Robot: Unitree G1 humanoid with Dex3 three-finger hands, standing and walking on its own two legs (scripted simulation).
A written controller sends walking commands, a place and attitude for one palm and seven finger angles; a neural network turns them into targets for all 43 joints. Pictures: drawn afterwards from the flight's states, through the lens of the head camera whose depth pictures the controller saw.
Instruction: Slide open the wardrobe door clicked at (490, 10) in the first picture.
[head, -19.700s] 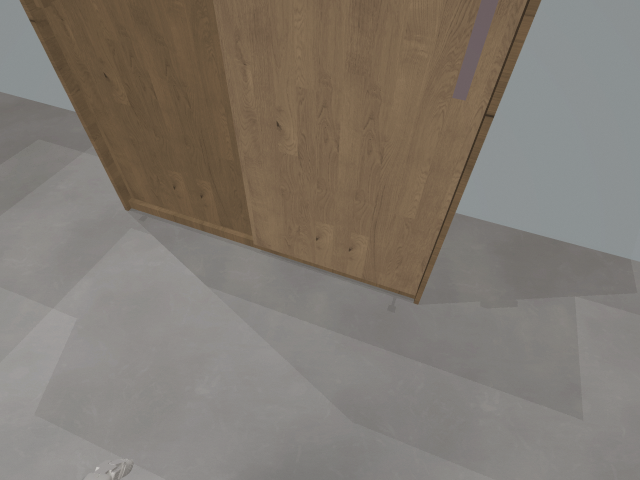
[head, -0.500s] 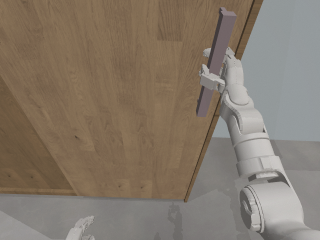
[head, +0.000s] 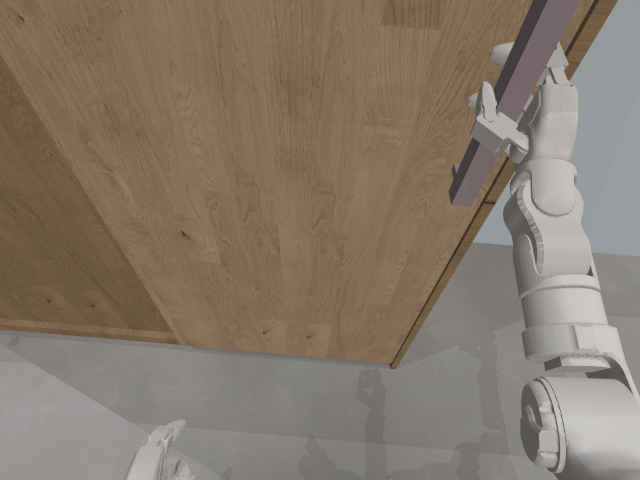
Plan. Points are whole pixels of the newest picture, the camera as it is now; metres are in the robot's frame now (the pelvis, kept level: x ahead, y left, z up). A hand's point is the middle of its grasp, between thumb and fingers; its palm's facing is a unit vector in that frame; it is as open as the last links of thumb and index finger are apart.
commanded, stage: step sideways, sliding the door along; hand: right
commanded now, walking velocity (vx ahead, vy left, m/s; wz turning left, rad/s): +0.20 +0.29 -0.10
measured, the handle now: (498, 98) +0.48 -0.18 +0.23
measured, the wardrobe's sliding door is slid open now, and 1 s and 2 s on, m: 0.00 0.07 0.24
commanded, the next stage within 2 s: none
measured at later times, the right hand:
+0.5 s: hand (476, 116) +0.45 -0.15 +0.23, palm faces +0.45 +0.89 -0.12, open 6.7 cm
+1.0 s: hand (412, 107) +0.46 -0.08 +0.22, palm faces +0.59 +0.80 -0.09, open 7.1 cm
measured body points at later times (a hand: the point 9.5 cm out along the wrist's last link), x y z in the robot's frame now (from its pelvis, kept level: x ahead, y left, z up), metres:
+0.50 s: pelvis +0.08 +0.13 -0.01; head +0.17 +0.11 +0.43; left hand +0.33 +0.26 -0.11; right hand +0.42 -0.19 +0.23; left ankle +0.17 +0.30 -0.72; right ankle +0.01 -0.10 -0.72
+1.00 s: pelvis +0.18 +0.18 +0.00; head +0.28 +0.18 +0.43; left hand +0.44 +0.28 -0.11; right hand +0.42 -0.12 +0.23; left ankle +0.19 +0.28 -0.73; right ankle +0.08 +0.06 -0.71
